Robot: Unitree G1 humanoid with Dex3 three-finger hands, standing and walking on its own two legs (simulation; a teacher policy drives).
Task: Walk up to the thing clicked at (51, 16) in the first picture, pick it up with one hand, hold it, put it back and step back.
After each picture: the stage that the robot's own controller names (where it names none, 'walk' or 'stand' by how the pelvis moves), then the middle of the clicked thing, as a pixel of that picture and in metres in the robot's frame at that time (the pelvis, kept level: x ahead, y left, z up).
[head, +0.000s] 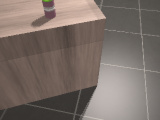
stand; (49, 7) +0.88 +0.21 +0.01
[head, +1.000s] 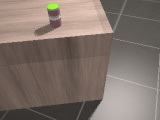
walk; (54, 15) +0.80 +0.22 +0.02
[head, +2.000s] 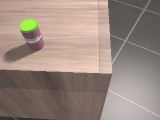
stand; (32, 35) +0.52 +0.25 +0.03
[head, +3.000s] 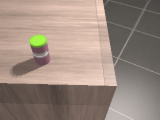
stand; (40, 50) +0.51 +0.20 +0.02
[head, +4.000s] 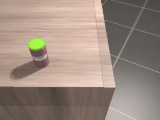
stand; (39, 53) +0.50 +0.20 +0.01
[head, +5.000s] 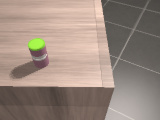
stand; (39, 53) +0.51 +0.20 +0.01
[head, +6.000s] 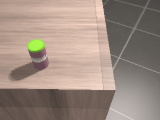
stand; (38, 55) +0.49 +0.20 +0.01
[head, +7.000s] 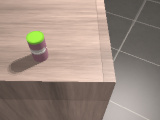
rise first; (38, 47) +0.51 +0.20 +0.01
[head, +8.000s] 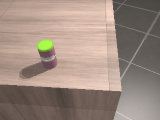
rise first; (47, 54) +0.50 +0.20 +0.01
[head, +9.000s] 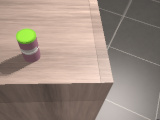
go down; (29, 46) +0.50 +0.19 +0.02
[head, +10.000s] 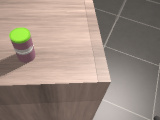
go down; (23, 46) +0.49 +0.19 +0.04
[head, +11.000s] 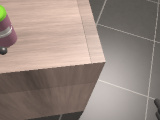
close in; (0, 27) +0.51 +0.21 +0.08
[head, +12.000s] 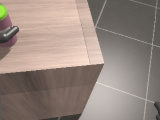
close; (1, 27) +0.51 +0.21 +0.08
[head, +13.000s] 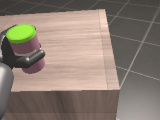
lift; (27, 50) +0.32 +0.16 +0.25
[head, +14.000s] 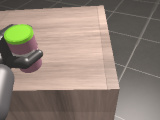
hold; (25, 49) +0.33 +0.17 +0.23
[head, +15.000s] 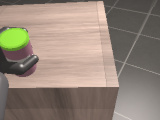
hold; (19, 54) +0.32 +0.18 +0.22
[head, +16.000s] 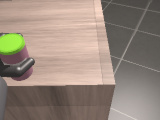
hold; (16, 58) +0.33 +0.19 +0.19
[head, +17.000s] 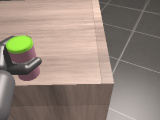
crouch; (24, 59) +0.35 +0.18 +0.17
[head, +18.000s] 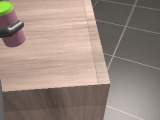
crouch; (8, 25) +0.45 +0.21 +0.21
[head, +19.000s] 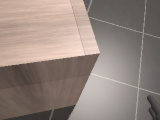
lower; out of the picture +0.54 +0.22 +0.10
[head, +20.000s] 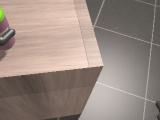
lower; out of the picture +0.50 +0.21 +0.08
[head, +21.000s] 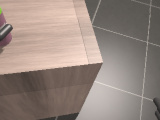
lower; out of the picture +0.51 +0.21 +0.09
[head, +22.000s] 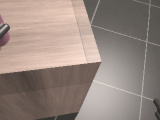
lower; out of the picture +0.51 +0.22 +0.09
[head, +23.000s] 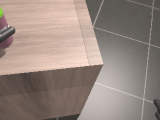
open; out of the picture +0.51 +0.21 +0.08
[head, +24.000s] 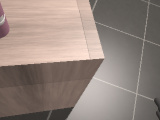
rise; out of the picture +0.51 +0.21 +0.09
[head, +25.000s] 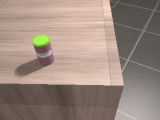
sink last; (43, 50) +0.50 +0.20 +0.05
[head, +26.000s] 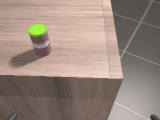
stand; (40, 40) +0.51 +0.20 +0.06
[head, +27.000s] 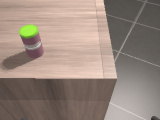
stand; (32, 42) +0.51 +0.21 +0.07
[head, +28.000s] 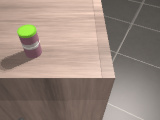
stand; (30, 42) +0.51 +0.22 +0.07
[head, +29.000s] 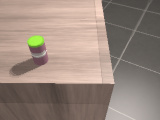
stand; (38, 50) +0.52 +0.21 +0.02
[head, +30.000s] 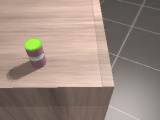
stand; (36, 53) +0.50 +0.21 +0.01
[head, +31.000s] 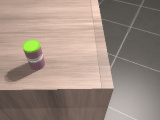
stand; (34, 55) +0.49 +0.22 +0.01
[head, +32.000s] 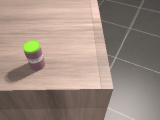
walk; (34, 56) +0.49 +0.22 +0.01
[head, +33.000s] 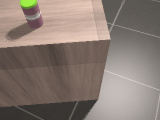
walk; (32, 13) +0.64 +0.23 +0.03
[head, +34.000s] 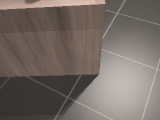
walk; out of the picture +0.92 +0.23 +0.03
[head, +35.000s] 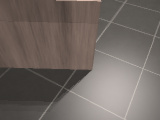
stand; out of the picture +1.13 +0.20 +0.02
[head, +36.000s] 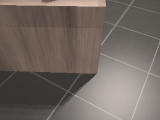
stand; out of the picture +1.11 +0.18 +0.01
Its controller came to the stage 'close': yes
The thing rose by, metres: 0.23
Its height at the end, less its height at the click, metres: +0.00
